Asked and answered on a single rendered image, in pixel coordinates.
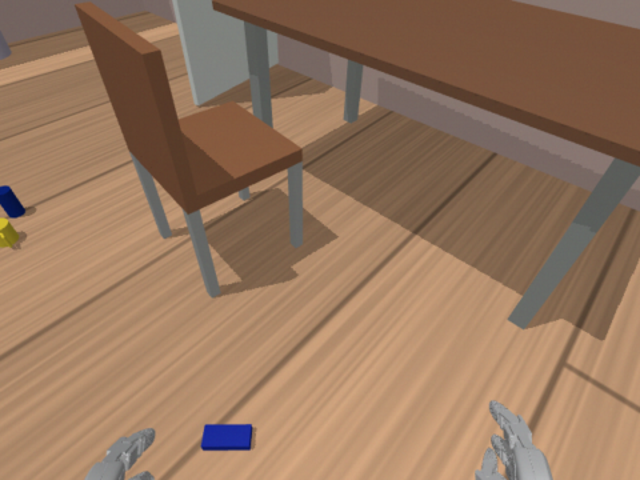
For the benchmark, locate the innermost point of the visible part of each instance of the chair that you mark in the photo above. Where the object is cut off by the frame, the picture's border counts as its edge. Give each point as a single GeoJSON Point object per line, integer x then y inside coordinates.
{"type": "Point", "coordinates": [199, 159]}

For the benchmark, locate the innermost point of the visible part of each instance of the left robot hand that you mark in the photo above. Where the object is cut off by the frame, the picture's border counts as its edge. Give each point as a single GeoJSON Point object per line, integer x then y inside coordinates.
{"type": "Point", "coordinates": [121, 456]}

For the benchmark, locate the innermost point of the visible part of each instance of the right robot hand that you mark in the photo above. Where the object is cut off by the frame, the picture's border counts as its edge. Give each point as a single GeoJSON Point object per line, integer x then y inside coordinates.
{"type": "Point", "coordinates": [521, 458]}

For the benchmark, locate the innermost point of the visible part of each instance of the table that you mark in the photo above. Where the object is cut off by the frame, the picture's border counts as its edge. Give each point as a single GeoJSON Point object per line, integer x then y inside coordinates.
{"type": "Point", "coordinates": [571, 76]}

